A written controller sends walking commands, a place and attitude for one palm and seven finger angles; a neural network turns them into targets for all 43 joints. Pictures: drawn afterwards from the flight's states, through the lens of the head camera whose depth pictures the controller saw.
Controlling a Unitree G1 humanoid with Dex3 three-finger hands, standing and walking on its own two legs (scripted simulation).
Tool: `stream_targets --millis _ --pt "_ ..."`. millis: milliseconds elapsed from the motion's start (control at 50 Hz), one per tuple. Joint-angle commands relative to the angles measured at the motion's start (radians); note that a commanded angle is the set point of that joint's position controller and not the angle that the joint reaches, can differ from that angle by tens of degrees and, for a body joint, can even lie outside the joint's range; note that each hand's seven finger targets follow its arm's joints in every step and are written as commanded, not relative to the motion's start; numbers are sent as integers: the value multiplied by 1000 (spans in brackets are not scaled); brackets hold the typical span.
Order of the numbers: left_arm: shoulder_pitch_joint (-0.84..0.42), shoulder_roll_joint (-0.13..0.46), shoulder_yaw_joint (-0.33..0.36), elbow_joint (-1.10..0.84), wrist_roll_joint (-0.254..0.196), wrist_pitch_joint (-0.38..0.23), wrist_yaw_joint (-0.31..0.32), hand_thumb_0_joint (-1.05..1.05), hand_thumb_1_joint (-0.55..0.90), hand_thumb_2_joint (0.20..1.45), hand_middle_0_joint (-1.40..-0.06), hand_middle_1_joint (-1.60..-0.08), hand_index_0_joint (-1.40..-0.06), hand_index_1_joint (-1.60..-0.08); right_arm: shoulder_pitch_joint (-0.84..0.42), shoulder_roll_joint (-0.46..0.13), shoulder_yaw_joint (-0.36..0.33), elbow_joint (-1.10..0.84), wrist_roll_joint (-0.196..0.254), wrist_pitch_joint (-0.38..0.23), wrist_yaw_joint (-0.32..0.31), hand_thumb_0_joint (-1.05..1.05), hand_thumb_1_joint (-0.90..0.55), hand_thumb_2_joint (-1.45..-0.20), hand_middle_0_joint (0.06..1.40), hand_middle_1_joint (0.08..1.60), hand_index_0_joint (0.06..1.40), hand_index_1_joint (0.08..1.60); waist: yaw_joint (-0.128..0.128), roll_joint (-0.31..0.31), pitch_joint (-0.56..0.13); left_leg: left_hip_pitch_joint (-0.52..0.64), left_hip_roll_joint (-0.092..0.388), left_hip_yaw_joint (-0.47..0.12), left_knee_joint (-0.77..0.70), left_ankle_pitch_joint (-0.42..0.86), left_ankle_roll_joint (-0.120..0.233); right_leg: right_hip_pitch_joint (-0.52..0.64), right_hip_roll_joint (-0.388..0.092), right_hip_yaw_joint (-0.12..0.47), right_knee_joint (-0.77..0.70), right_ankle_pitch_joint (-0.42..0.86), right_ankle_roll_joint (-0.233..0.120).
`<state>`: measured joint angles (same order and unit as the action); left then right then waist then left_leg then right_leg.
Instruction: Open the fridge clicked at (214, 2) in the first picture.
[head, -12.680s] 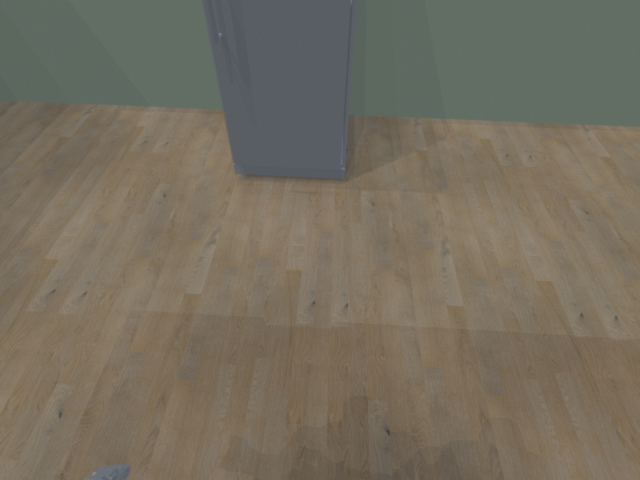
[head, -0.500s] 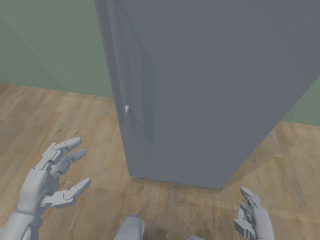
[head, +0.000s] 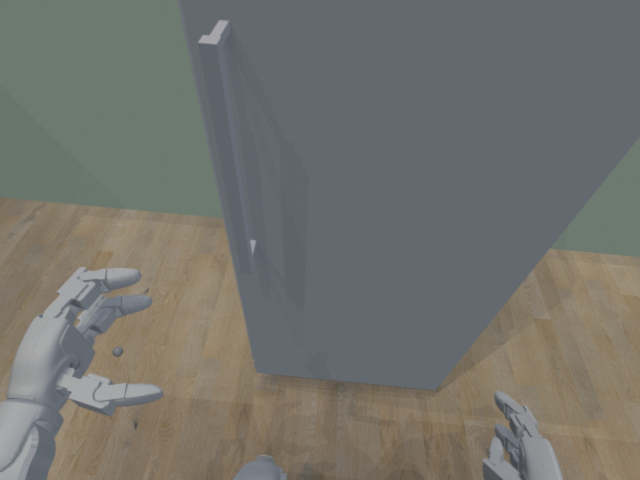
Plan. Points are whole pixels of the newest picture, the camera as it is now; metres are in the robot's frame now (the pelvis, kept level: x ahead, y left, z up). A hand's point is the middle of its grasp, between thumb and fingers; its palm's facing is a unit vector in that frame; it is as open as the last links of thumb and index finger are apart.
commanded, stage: raise the hand to about handle height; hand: left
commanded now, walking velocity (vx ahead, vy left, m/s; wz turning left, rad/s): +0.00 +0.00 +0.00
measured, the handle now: (237, 176) +0.45 +0.15 +0.14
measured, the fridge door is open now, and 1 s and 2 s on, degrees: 0 0 0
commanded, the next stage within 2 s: move the hooked fingers beside the handle in 0.98 s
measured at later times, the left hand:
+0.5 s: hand (82, 297) +0.27 +0.27 +0.12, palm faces +0.02 -1.00 -0.05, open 14.0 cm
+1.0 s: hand (97, 290) +0.27 +0.26 +0.13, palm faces +0.01 -1.00 -0.05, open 14.0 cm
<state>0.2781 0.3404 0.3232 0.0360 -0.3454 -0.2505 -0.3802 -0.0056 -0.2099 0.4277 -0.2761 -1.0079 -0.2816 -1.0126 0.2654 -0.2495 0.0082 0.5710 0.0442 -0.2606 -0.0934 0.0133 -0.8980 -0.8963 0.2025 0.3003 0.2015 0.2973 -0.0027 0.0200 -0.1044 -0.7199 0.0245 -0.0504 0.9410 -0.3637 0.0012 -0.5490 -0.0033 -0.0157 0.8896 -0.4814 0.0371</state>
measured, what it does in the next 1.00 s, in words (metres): stands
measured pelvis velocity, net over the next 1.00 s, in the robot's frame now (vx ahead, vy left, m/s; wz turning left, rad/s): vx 0.01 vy -0.02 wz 0.00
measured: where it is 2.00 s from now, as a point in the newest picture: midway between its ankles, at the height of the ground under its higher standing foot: outside the picture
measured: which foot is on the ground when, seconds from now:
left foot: down 0.00-1.00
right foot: down 0.00-1.00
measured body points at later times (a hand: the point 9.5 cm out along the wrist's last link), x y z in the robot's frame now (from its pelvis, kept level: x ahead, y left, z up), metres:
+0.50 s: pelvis +0.00 -0.01 +0.02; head +0.02 -0.01 +0.47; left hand +0.26 +0.32 +0.13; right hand +0.17 -0.25 -0.05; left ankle +0.06 +0.11 -0.69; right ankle -0.02 -0.15 -0.69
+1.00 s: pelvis +0.01 -0.02 +0.02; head +0.02 -0.02 +0.47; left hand +0.27 +0.31 +0.13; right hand +0.18 -0.26 -0.05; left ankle +0.06 +0.11 -0.69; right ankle -0.02 -0.15 -0.69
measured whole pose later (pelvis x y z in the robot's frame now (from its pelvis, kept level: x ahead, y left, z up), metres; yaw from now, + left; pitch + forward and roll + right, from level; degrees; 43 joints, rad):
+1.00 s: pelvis +0.01 -0.02 +0.02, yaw +0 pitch +5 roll -2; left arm 0.02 0.42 0.44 0.28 -0.37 -0.14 -0.51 -0.02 -0.50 0.30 -0.30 -1.20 -0.30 -1.20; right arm 0.27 -0.26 0.04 0.58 0.06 -0.24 -0.12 0.01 -0.90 -0.90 0.20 0.30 0.20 0.30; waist 0.01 0.04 -0.07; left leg -0.56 0.03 -0.05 0.77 -0.30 -0.02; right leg -0.40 0.00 -0.02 0.74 -0.43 0.02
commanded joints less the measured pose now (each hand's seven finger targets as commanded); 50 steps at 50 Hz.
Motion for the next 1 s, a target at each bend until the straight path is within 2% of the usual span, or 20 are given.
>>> stream_targets --millis 0,160,200,240,320,380,400,440,460,500,520,620,640,680,700,720,780,800,840,980 --pt "-136 207 124 -152 -29 -19 -11 0 -430 330 -295 -1155 -295 -1155 -53 -138 -39 -151 8 -46 -14 0 -900 -900 200 300 200 300 14 88 -127 292 -10 4 -200 103 18 -51 50 -63 -162 164 -52" --pt "-297 255 145 -96 -43 21 -66 0 -500 300 -300 -1200 -300 -1200 -66 -144 -23 -158 12 -39 -28 0 -900 -900 200 300 200 300 8 89 -129 337 -16 5 -233 85 19 -18 50 -55 -211 152 -50" --pt "-328 280 163 -68 -45 26 -77 0 -500 300 -300 -1200 -300 -1200 -69 -149 -21 -153 10 -38 -32 0 -900 -900 200 300 200 300 12 63 -118 337 -17 6 -237 91 23 -4 51 -51 -224 156 -52" --pt "-368 289 164 -90 -46 27 -89 0 -500 300 -300 -1200 -300 -1200 -72 -144 -20 -154 13 -41 -35 0 -900 -900 200 300 200 300 12 116 -151 375 -19 10 -244 107 21 11 46 -48 -229 170 -52" --pt "-397 312 182 -28 -50 49 -104 0 -500 300 -300 -1200 -300 -1200 -77 -148 -17 -147 15 -40 -39 0 -900 -900 200 300 200 300 14 81 -117 367 -19 11 -258 103 24 22 47 -45 -252 169 -50" --pt "-429 337 202 -5 -54 60 -115 0 -500 300 -300 -1200 -300 -1200 -74 -150 -19 -144 17 -42 -42 0 -900 -900 200 300 200 300 16 87 -135 386 -21 11 -264 114 24 35 43 -43 -261 178 -48" --pt "-440 354 214 4 -56 60 -119 0 -500 300 -300 -1200 -300 -1200 -70 -154 -18 -141 15 -43 -41 0 -900 -900 200 300 200 300 21 61 -142 383 -21 14 -262 133 27 54 45 -40 -266 195 -50" --pt "-471 361 217 7 -58 65 -126 0 -500 300 -300 -1200 -300 -1200 -73 -151 -18 -140 18 -44 -41 0 -900 -900 200 300 200 300 19 101 -139 394 -24 18 -269 135 25 57 41 -40 -270 202 -48" --pt "-483 367 220 8 -60 66 -130 0 -500 300 -300 -1200 -300 -1200 -71 -152 -19 -138 19 -45 -43 0 -900 -900 200 300 200 300 15 92 -145 402 -24 19 -269 140 26 59 41 -38 -274 207 -47" --pt "-435 340 209 71 -64 75 -140 0 -500 300 -300 -1200 -300 -1200 -62 -156 -20 -137 17 -46 -40 0 -900 -900 200 300 200 300 22 37 -124 381 -25 21 -267 153 30 66 43 -36 -281 224 -47" --pt "-425 322 192 90 -64 82 -146 0 -500 300 -300 -1200 -300 -1200 -63 -155 -21 -138 19 -46 -37 0 -900 -900 200 300 200 300 18 42 -106 371 -26 26 -268 145 28 55 40 -36 -282 222 -45" --pt "-446 358 217 28 -57 67 -138 0 -500 300 -300 -1200 -300 -1200 -60 -158 -29 -147 17 -47 -30 0 -900 -900 200 300 200 300 25 57 -154 392 -27 30 -265 178 31 75 39 -32 -272 252 -46" --pt "-445 356 219 17 -57 61 -134 0 -500 300 -300 -1200 -300 -1200 -60 -155 -29 -148 18 -47 -29 0 -900 -900 200 300 200 300 25 82 -160 403 -28 31 -266 178 30 73 39 -32 -271 251 -46" --pt "-443 368 240 0 -60 47 -124 0 -500 300 -300 -1200 -300 -1200 -59 -152 -31 -145 17 -49 -30 0 -900 -900 200 300 200 300 27 83 -168 411 -27 32 -263 191 29 76 37 -34 -267 269 -44" --pt "-445 380 246 -3 -55 41 -119 0 -500 300 -300 -1200 -300 -1200 -52 -156 -32 -141 14 -49 -31 0 -900 -900 200 300 200 300 28 53 -169 407 -24 33 -261 200 32 83 41 -34 -266 275 -46" --pt "-446 366 237 9 -55 43 -117 0 -500 300 -300 -1200 -300 -1200 -55 -152 -28 -141 15 -47 -31 0 -900 -900 200 300 200 300 25 81 -156 407 -26 34 -266 193 30 73 40 -34 -267 273 -45" --pt "-458 346 216 29 -53 45 -119 0 -500 300 -300 -1200 -300 -1200 -58 -151 -28 -136 19 -46 -36 0 -900 -900 200 300 200 300 16 89 -128 403 -25 33 -273 155 28 54 38 -34 -276 236 -42" --pt "-457 358 225 33 -54 45 -121 0 -500 300 -300 -1200 -300 -1200 -52 -154 -29 -135 15 -45 -36 0 -900 -900 200 300 200 300 20 53 -136 398 -24 33 -268 173 31 71 39 -30 -277 254 -43" --pt "-463 347 208 31 -47 50 -127 0 -500 300 -300 -1200 -300 -1200 -56 -152 -28 -137 19 -44 -38 0 -900 -900 200 300 200 300 16 84 -140 410 -25 35 -271 171 31 61 37 -30 -276 258 -42" --pt "-459 344 214 44 -58 46 -134 0 -500 300 -300 -1200 -300 -1200 -62 -151 -27 -138 19 -44 -37 0 -900 -900 200 300 200 300 20 58 -143 407 -27 31 -267 182 30 67 35 -30 -274 274 -41"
